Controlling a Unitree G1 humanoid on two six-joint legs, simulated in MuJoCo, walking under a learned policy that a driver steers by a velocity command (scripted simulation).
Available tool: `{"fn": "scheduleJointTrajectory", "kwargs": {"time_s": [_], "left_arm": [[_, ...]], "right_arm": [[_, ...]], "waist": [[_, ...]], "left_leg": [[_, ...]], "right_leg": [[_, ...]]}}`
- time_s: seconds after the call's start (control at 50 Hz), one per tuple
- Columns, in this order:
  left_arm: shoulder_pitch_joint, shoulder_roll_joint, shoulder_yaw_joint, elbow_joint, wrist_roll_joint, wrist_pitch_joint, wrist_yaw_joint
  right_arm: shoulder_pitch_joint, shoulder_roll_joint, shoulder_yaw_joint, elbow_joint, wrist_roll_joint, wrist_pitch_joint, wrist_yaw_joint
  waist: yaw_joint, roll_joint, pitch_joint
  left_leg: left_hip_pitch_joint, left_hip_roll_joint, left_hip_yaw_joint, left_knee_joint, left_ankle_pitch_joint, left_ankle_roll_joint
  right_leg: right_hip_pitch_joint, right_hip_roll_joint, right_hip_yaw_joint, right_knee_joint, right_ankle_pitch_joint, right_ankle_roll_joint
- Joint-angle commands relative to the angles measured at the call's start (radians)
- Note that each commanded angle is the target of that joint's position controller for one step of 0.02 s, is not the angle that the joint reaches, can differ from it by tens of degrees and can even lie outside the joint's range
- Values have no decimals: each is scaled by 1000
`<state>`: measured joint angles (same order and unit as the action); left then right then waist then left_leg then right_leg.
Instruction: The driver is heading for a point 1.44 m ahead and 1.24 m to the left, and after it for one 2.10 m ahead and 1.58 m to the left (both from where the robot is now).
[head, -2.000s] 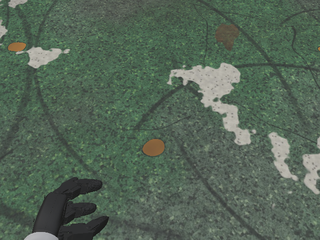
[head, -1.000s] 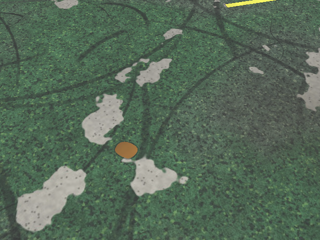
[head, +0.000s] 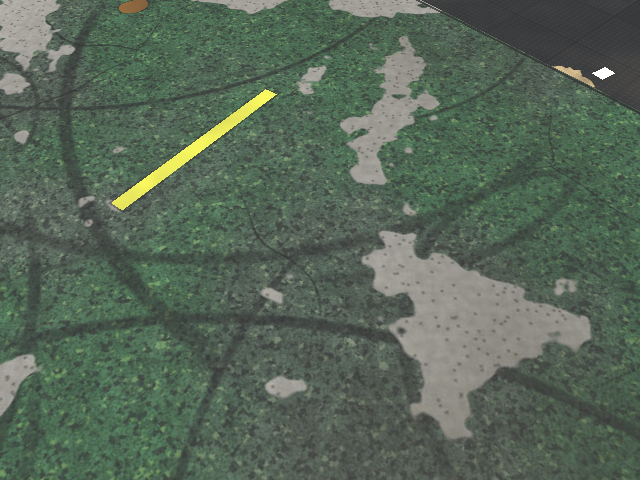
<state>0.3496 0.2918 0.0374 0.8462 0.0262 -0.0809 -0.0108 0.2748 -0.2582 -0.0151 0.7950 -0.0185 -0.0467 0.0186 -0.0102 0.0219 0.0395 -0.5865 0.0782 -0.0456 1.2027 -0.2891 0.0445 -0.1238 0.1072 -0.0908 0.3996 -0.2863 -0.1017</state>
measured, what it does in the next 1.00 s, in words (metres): walks ahead, turning left: left foot, then right foot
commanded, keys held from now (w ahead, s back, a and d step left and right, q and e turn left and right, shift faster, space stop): q+shift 1.00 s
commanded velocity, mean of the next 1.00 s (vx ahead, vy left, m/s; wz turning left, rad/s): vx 0.16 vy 0.00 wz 0.85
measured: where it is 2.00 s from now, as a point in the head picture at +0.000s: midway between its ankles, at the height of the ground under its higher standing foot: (216, 478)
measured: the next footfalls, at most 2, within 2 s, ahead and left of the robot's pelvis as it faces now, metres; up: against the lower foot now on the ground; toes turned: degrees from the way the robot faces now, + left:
left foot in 0.20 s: +0.38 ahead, +0.09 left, +0.00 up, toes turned +7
right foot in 0.70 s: +0.53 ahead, -0.03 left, +0.00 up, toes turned +48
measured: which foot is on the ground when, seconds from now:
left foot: up 0.00-0.18, down 0.20-0.70, up 0.72-1.00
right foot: down 0.00-0.16, up 0.18-0.68, down 0.70-1.00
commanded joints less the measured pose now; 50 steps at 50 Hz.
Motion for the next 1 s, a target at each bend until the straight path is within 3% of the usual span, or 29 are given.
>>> {"fn": "scheduleJointTrajectory", "kwargs": {"time_s": [0.02,0.04,0.06,0.1,0.12,0.16,0.18,0.2,0.22,0.24,0.26,0.28,0.3,0.34,0.4,0.44,0.48,0.54,0.6,0.66,0.68,0.7,0.72,0.74,0.76,0.8,0.84,0.92,1.0], "left_arm": [[-105,63,9,-70,-18,-48,3],[-226,37,8,-119,-25,-48,19],[-236,65,9,-130,-30,-45,36],[-124,130,20,-108,-32,-38,72],[-110,160,27,-105,-35,-30,84],[-179,189,40,-142,-35,-8,95],[-246,178,37,-162,-41,-3,87],[-265,83,14,-160,-39,-5,51],[-78,-34,-16,-195,-9,-10,20],[69,54,-16,-210,-24,-19,4],[-22,161,4,-227,-33,-16,2],[-121,171,17,-244,-27,-2,13],[-150,156,17,-250,-15,17,26],[-172,141,23,-260,-7,43,37],[-223,65,10,-268,-2,41,49],[-257,59,12,-271,-18,47,54],[-299,65,19,-271,-26,52,55],[-361,69,29,-275,-27,43,51],[-390,83,40,-273,-27,19,39],[-329,110,61,-240,-33,3,25],[-295,113,67,-223,-34,3,23],[-302,145,73,-233,-23,14,28],[-300,189,77,-258,8,34,31],[-261,165,83,-250,18,35,34],[-308,116,71,-270,6,39,42],[-346,91,58,-288,-12,62,63],[-331,99,53,-281,-5,74,74],[-254,121,64,-251,5,87,76],[-266,154,82,-235,-3,88,61]], "right_arm": [[32,-44,-17,-47,-5,11,16],[-12,-52,-23,-59,85,-21,4],[-39,-52,-19,-67,82,-40,10],[-75,-43,-27,-89,41,-57,33],[-32,-62,-39,-94,38,-52,45],[168,-161,-86,-63,36,-25,55],[335,-219,-115,-27,35,-7,44],[377,-211,-107,3,41,5,20],[224,-238,-86,-70,-21,-12,10],[117,-291,-100,-169,-54,-23,10],[1,-271,-108,-241,-23,-12,13],[-56,-223,-96,-252,22,-4,11],[-76,-201,-86,-258,38,-1,7],[-98,-200,-91,-262,32,10,-6],[-53,-210,-102,-245,36,32,-41],[-50,-226,-111,-251,45,61,-65],[-68,-223,-114,-267,54,84,-80],[-72,-209,-116,-283,46,101,-82],[-75,-201,-119,-297,40,104,-76],[-119,-195,-118,-321,46,104,-66],[-118,-177,-111,-323,53,105,-61],[-31,-113,-92,-309,47,106,-54],[-15,-132,-94,-330,48,102,-49],[-21,-236,-119,-338,40,89,-35],[-23,-283,-133,-309,47,91,-31],[-1,-251,-128,-271,43,112,-40],[-16,-203,-110,-285,47,115,-39],[-95,-163,-94,-318,51,106,-42],[-108,-137,-87,-319,41,104,-33]], "waist": [[-60,-75,72],[-45,-114,50],[-36,-93,30],[3,-81,-55],[-17,-115,-100],[-124,-168,-187],[-229,-111,-220],[-232,133,-130],[-24,361,-161],[0,251,-450],[-6,53,-396],[22,-105,-237],[45,-152,-184],[64,-87,-102],[38,-48,-160],[25,-4,-229],[10,42,-227],[-19,107,-172],[-35,142,-153],[-5,156,-154],[9,105,-159],[-38,-52,-216],[-54,-235,-198],[-42,-283,-206],[-35,-215,-156],[-32,-121,-98],[-15,-117,-64],[43,-165,-104],[43,-174,-131]], "left_leg": [[2,-3,61,-179,144,-8],[1,-4,44,-264,232,-16],[55,-28,92,-405,353,-21],[181,-117,180,-573,556,-31],[256,-150,189,-593,566,-28],[483,-197,183,-560,470,11],[660,-166,114,-589,505,59],[703,-86,14,-725,693,107],[791,65,-361,-587,1226,256],[896,254,-707,-753,970,420],[772,219,-728,-847,524,408],[590,153,-666,-898,254,351],[463,119,-641,-929,187,315],[298,24,-510,-929,322,264],[305,-44,-393,-845,653,218],[375,-52,-406,-813,614,174],[391,-70,-430,-811,439,125],[387,-85,-486,-817,257,107],[419,-78,-554,-776,282,115],[391,-104,-601,-715,276,88],[334,-151,-566,-639,90,58],[204,-229,-452,-456,-283,16],[31,-325,-263,-262,-427,-31],[-29,-228,-215,-73,-356,-84],[-48,-172,-184,-6,-264,-107],[-67,-141,-123,107,-135,-125],[-83,-106,-41,127,-80,-134],[-129,-17,10,-6,-52,-164],[-34,26,38,-167,-48,-152]], "right_leg": [[-103,-250,21,-203,923,-48],[-109,-219,-10,-194,831,-3],[-113,-188,-62,-174,793,24],[-51,-183,-86,-67,911,60],[-21,-193,-88,5,969,83],[-51,-220,-73,248,1088,114],[-153,-205,-61,518,954,131],[-288,-46,-66,915,-17,161],[-548,54,87,1258,-433,188],[-577,43,281,1346,-349,178],[-572,-4,292,1245,-252,136],[-591,-40,267,1138,-194,130],[-558,-60,266,1060,-164,133],[-478,-78,262,887,-151,154],[-447,-49,232,664,-79,193],[-457,-35,251,576,2,211],[-466,-27,266,500,63,210],[-455,-17,280,394,85,200],[-406,-11,296,268,70,184],[-227,-24,288,47,129,158],[-108,-74,283,-72,256,133],[75,-263,417,-56,350,46],[107,-436,607,-55,511,-92],[54,-529,717,-86,437,-179],[17,-463,604,-81,318,-158],[-51,-343,415,-78,179,-77],[-88,-312,302,-104,253,-81],[45,-352,220,-118,300,-123],[46,-396,136,-120,292,-125]]}}
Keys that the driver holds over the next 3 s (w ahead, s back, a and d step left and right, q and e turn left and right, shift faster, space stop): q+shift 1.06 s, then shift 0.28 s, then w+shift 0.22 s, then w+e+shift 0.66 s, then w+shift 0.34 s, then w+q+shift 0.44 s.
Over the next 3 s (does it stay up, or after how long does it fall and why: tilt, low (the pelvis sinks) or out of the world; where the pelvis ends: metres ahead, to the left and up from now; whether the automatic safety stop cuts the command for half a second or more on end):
stays up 1.23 0.79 -0.04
